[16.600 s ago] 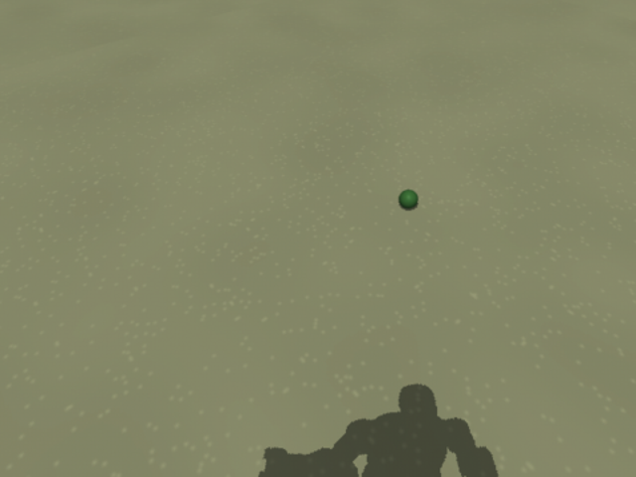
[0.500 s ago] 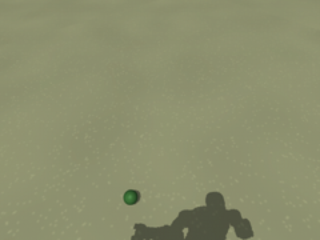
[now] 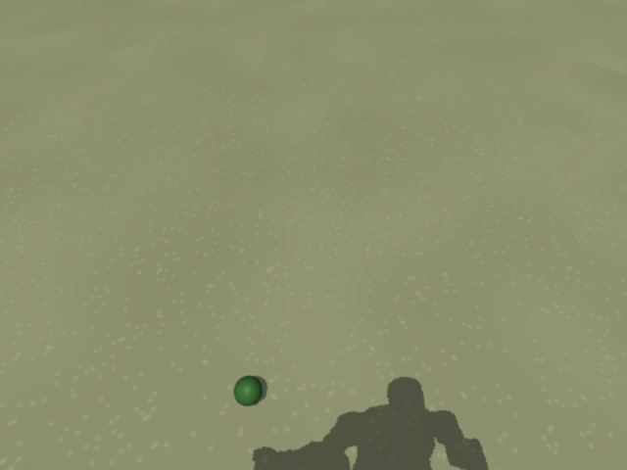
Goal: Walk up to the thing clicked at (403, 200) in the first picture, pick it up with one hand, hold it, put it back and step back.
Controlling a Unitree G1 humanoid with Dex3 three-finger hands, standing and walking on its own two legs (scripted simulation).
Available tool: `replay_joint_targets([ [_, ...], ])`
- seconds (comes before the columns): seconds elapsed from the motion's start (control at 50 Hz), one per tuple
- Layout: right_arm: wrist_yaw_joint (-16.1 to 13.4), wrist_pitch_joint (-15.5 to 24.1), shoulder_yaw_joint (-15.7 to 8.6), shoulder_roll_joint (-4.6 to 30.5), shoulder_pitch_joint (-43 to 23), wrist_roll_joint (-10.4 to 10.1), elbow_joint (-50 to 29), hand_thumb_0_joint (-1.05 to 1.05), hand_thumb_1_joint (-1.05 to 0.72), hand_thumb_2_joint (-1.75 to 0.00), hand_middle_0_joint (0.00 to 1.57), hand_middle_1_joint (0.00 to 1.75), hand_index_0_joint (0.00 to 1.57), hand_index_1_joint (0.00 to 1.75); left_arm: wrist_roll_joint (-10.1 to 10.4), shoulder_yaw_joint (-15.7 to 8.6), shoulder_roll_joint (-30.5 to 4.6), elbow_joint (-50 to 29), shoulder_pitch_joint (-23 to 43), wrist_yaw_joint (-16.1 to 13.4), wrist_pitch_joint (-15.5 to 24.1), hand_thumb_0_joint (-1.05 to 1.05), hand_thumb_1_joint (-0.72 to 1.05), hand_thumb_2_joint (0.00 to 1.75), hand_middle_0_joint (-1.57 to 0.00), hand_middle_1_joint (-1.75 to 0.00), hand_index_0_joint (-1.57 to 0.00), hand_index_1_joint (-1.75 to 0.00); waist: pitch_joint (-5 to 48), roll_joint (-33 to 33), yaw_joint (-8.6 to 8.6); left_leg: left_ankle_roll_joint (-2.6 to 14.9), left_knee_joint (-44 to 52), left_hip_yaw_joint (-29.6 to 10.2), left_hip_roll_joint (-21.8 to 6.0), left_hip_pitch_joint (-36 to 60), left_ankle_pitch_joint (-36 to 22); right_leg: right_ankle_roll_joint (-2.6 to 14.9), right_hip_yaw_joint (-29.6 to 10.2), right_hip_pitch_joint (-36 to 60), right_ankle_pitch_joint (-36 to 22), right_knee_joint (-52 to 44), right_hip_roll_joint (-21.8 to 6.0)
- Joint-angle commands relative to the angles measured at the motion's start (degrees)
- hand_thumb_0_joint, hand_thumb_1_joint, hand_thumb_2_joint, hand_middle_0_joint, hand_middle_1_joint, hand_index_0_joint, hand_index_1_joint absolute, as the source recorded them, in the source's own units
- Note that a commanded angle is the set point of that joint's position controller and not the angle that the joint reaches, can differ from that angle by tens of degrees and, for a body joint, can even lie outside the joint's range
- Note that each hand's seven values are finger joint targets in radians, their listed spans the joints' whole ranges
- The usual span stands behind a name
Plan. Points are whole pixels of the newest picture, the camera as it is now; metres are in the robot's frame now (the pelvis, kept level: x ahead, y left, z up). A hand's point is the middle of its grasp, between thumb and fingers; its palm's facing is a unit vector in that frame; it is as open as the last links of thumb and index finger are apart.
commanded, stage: walk up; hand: left
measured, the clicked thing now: (248, 390) +0.49 +0.22 -0.74
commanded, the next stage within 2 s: stand in 1.94 s
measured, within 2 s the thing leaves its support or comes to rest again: neither
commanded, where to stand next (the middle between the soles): +0.10 +0.00 m, yaw +0 degrees
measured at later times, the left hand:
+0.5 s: hand out of the picture +0.07 +0.29 -0.18, palm faces -0.03 -0.92 -0.39, open 7.4 cm
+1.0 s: hand out of the picture +0.06 +0.24 -0.15, palm faces -0.05 -0.92 -0.40, open 7.4 cm
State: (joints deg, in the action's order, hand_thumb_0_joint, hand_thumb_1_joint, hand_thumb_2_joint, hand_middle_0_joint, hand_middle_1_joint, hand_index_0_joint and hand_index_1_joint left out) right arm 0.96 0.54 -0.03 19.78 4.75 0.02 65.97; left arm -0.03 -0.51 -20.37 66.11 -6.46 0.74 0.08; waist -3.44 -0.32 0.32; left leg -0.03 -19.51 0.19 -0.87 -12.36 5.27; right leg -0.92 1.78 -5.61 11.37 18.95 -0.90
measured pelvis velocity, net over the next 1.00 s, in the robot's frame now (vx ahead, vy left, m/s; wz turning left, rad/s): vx -0.04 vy -0.03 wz -0.02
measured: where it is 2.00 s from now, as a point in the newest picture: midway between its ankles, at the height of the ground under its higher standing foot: outside the picture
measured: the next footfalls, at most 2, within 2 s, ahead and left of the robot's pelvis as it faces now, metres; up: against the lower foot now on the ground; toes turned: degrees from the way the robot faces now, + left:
left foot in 0.50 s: -0.01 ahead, +0.14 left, +0.00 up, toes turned -1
right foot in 0.88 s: +0.01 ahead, -0.14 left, +0.00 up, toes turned -5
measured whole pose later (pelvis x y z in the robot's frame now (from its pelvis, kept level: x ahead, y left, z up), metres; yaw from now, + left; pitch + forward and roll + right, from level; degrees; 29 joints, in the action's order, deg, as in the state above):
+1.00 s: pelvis -0.04 -0.03 -0.01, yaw -1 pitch -4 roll +0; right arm -0.1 -1.3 -3.0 24.4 15.4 0.1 55.2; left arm -1.4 -2.4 -20.8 55.1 -10.3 0.8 1.8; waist -4.9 2.7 1.3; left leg 0.1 -47.9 -6.0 -0.1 -17.0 27.9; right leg 0.8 0.8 -11.0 15.2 29.6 0.2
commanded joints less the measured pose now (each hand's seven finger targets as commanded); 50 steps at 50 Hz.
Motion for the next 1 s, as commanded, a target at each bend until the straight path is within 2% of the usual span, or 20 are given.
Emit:
replay_joint_targets([
  [0.0, -0.7, 1.2, -2.4, 12.6, -3.3, 0.1, -3.6, 0.0, -0.9, -0.9, 0.2, 0.3, 0.2, 0.3, -0.2, -2.2, -11.9, -3.2, 1.9, -0.7, 1.5, 0.0, 0.9, 0.9, -0.2, -0.3, -0.2, -0.3, 5.8, 1.7, -0.24, 1.4, 3.9, -7.5, -6.7, 4.0, 3.8, 2.25, -5.8, -1.8, -2.8, -3.9, -6.4],
  [0.08, -0.8, 1.2, -2.3, 12.1, -3.5, -0.1, -3.6, 0.0, -0.9, -0.9, 0.2, 0.3, 0.2, 0.3, -0.1, -2.3, -11.7, -3.0, 1.7, -0.8, 1.5, 0.0, 0.9, 0.9, -0.2, -0.3, -0.2, -0.3, 5.9, 1.7, -0.33, 1.35, 3.2, -7.3, -6.9, 4.5, -0.3, 1.99, -5.6, -1.4, -4.0, -3.8, -6.6],
  [0.1, -0.8, 0.0, -3.7, 16.0, -3.7, -0.1, -4.1, 0.0, -0.9, -0.9, 0.2, 0.3, 0.2, 0.3, 0.2, -3.8, -15.0, -4.3, 1.9, -1.3, 0.8, 0.0, 0.9, 0.9, -0.2, -0.3, -0.2, -0.3, 0.5, 1.8, -0.35, 1.95, -1.7, -6.9, -6.5, 2.4, -14.3, 2.18, -5.4, -6.2, -14.0, 1.7, -6.4],
  [0.14, -0.9, -0.8, -4.0, 14.7, -2.6, -0.8, -5.4, 0.0, -0.9, -0.9, 0.2, 0.3, 0.2, 0.3, 0.6, -3.9, -14.2, -5.7, 0.1, -1.7, 0.3, 0.0, 0.9, 0.9, -0.2, -0.3, -0.2, -0.3, 5.2, 1.5, -0.32, 2.94, -5.3, -6.1, -7.1, 4.6, -21.2, 2.53, -4.0, -4.7, -17.9, 4.8, -6.3],
  [0.26, -0.8, -2.8, -5.5, 15.0, -3.2, -0.1, -10.1, 0.0, -0.9, -0.9, 0.2, 0.3, 0.2, 0.3, -0.2, -4.5, -14.8, -10.4, 0.9, -1.7, -1.3, 0.0, 0.9, 0.9, -0.2, -0.3, -0.2, -0.3, 8.4, -0.7, -0.35, 4.5, -10.7, -5.8, -5.0, 0.5, -5.4, 6.39, -7.7, -8.7, -7.8, 8.3, -8.4],
  [0.32, -0.2, -3.8, -5.4, 12.9, -0.6, 0.2, -11.2, 0.0, -0.9, -0.9, 0.2, 0.3, 0.2, 0.3, -1.3, -5.8, -18.2, -13.7, 5.7, -1.8, -1.4, 0.0, 0.9, 0.9, -0.2, -0.3, -0.2, -0.3, 5.4, -10.6, 0.07, 1.46, -27.4, -0.6, 2.9, -1.1, 16.7, 13.18, -16.5, -15.7, -9.2, 1.8, -18.4],
  [0.36, 0.0, -4.6, -6.1, 13.7, 2.3, 0.4, -12.7, 0.0, -0.9, -0.9, 0.2, 0.3, 0.2, 0.3, -2.1, -6.3, -19.0, -16.3, 7.5, -2.3, -1.3, 0.0, 0.9, 0.9, -0.2, -0.3, -0.2, -0.3, 2.5, -11.5, 0.75, 1.63, -38.6, -4.9, 2.2, -2.7, 25.6, 16.64, -19.0, -21.3, -14.5, 2.5, -22.7],
  [0.4, -0.2, -4.0, -6.5, 13.5, 3.9, 0.1, -13.8, 0.0, -0.9, -0.9, 0.2, 0.3, 0.2, 0.3, -2.6, -6.0, -17.7, -17.6, 7.5, -2.6, -1.2, 0.0, 0.9, 0.9, -0.2, -0.3, -0.2, -0.3, 2.7, -10.0, 1.38, 2.43, -36.0, -4.9, 1.3, -4.9, 25.4, 14.54, -14.1, -17.1, -22.2, 8.9, -18.7],
  [0.44, -0.4, -1.4, -6.1, 12.4, 7.3, 0.4, -12.2, 0.0, -0.9, -0.9, 0.2, 0.3, 0.2, 0.3, -2.4, -5.1, -15.5, -16.9, 5.9, -2.2, -1.0, 0.0, 0.9, 0.9, -0.2, -0.3, -0.2, -0.3, 7.7, -7.0, 1.89, 2.21, -11.3, -1.4, 0.6, -1.5, 16.5, 8.7, -8.8, -8.8, -12.3, 16.7, -12.0],
  [0.46, -0.7, 0.0, -5.6, 11.1, 6.8, 1.5, -11.5, 0.0, -0.9, -0.9, 0.2, 0.3, 0.2, 0.3, -1.7, -3.6, -11.4, -16.4, 4.3, -1.6, -1.5, 0.0, 0.9, 0.9, -0.2, -0.3, -0.2, -0.3, 8.3, 0.7, 1.27, 1.79, 1.2, -8.3, -2.2, 2.8, 13.6, 5.52, -5.5, -10.6, -1.4, 22.5, -7.3],
  [0.48, -1.1, 1.4, -6.5, 15.6, 6.5, 3.2, -12.4, 0.0, -0.9, -0.9, 0.2, 0.3, 0.2, 0.3, -1.5, -2.7, -7.7, -17.0, 1.9, -1.2, -1.9, 0.0, 0.9, 0.9, -0.2, -0.3, -0.2, -0.3, 6.9, 11.2, -0.14, 3.93, 5.0, -26.4, -13.1, 8.5, 3.9, 2.07, -5.2, -20.2, 17.7, 30.4, 0.4],
  [0.52, -1.6, 2.4, -7.7, 22.6, 3.0, 2.3, -14.2, 0.0, -0.9, -0.9, 0.2, 0.3, 0.2, 0.3, -1.8, -4.5, -13.8, -15.0, 1.4, -1.7, -2.6, 0.0, 0.9, 0.9, -0.2, -0.3, -0.2, -0.3, 5.6, 7.6, 0.35, 11.87, 1.9, -32.2, -19.4, 0.2, 5.0, 1.84, -12.4, -18.4, 22.3, 32.2, -0.5],
  [0.56, -2.5, 3.4, -6.6, 18.3, 1.3, 2.1, -14.0, 0.0, -0.9, -0.9, 0.2, 0.3, 0.2, 0.3, -1.0, -5.1, -14.3, -14.7, 2.2, -0.9, -2.4, 0.0, 0.9, 0.9, -0.2, -0.3, -0.2, -0.3, 3.4, 6.5, -1.11, 9.73, -1.0, -22.3, -14.1, 4.7, -2.1, 2.02, -13.6, -20.1, 16.4, 33.2, -0.3],
  [0.62, -3.0, 4.1, -7.0, 18.1, 7.2, 1.8, -13.5, 0.0, -0.9, -0.9, 0.2, 0.3, 0.2, 0.3, -1.5, -5.4, -14.7, -14.9, 1.9, -0.1, -2.1, 0.0, 0.9, 0.9, -0.2, -0.3, -0.2, -0.3, 4.9, 7.8, 1.22, 8.21, -1.1, -20.0, -13.7, 11.1, -2.5, 1.69, -11.7, -21.9, 15.3, 30.9, 0.5],
  [0.74, -1.6, 3.6, -8.3, 19.8, 11.5, 2.2, -15.5, 0.0, -0.9, -0.9, 0.2, 0.3, 0.2, 0.3, -1.8, -5.5, -13.8, -16.3, 3.3, 1.2, 0.3, 0.0, 0.9, 0.9, -0.2, -0.3, -0.2, -0.3, -0.2, 10.4, 3.4, 12.49, 2.8, -17.3, -14.5, 9.3, 9.7, 1.64, -5.0, -21.7, 17.1, 24.4, -0.6],
  [0.8, -0.7, 2.1, -7.2, 17.8, 7.9, 2.0, -17.3, 0.0, -0.9, -0.9, 0.2, 0.3, 0.2, 0.3, -1.5, -5.3, -11.6, -14.3, -2.5, 1.0, 1.8, 0.0, 0.9, 0.9, -0.2, -0.3, -0.2, -0.3, 1.0, 11.9, 0.71, 10.18, -1.9, -10.1, -10.8, 0.8, 3.8, 2.04, -0.2, -8.6, 11.6, 12.9, 1.5],
  [0.84, -0.8, 0.9, -5.3, 13.2, 6.3, 0.8, -18.1, 0.0, -0.9, -0.9, 0.2, 0.3, 0.2, 0.3, -1.5, -5.7, -11.7, -11.7, -8.2, -0.2, 2.7, 0.0, 0.9, 0.9, -0.2, -0.3, -0.2, -0.3, 3.6, 5.8, -2.64, 5.37, -12.3, -4.4, -6.3, -5.4, 0.2, 2.53, -0.3, 5.3, -1.4, 0.0, 1.8],
  [0.88, -1.1, 0.2, -3.3, 8.3, 7.3, 0.1, -19.0, 0.0, -0.9, -0.9, 0.2, 0.3, 0.2, 0.3, -2.1, -6.6, -18.6, -13.3, -7.7, -1.2, 3.5, 0.0, 0.9, 0.9, -0.2, -0.3, -0.2, -0.3, 4.2, -8.7, -2.57, 0.11, -25.9, -2.2, 2.9, -18.0, 25.9, 9.54, -29.4, 7.4, 5.4, -6.9, -18.3],
  [0.9, -1.9, -0.3, -4.8, 12.8, 7.0, 0.3, -17.6, 0.0, -0.9, -0.9, 0.2, 0.3, 0.2, 0.3, -1.9, -6.7, -20.8, -14.2, -5.4, -1.0, 3.3, 0.0, 0.9, 0.9, -0.2, -0.3, -0.2, -0.3, 2.1, -6.4, -2.84, 0.5, -31.9, -7.4, 0.7, -12.8, 28.9, 15.07, -31.5, -1.9, 8.8, -5.6, -21.9],
  [0.98, -1.0, -0.6, -4.8, 13.4, 10.9, 0.1, -13.7, 0.0, -0.9, -0.9, 0.2, 0.3, 0.2, 0.3, -1.2, -5.6, -16.4, -15.6, -1.4, -1.6, 3.7, 0.0, 0.9, 0.9, -0.2, -0.3, -0.2, -0.3, -0.9, -8.1, -0.2, 0.32, -30.0, -9.2, -0.4, -11.2, 20.9, 11.19, -16.2, -4.3, 1.8, -4.3, -14.1],
])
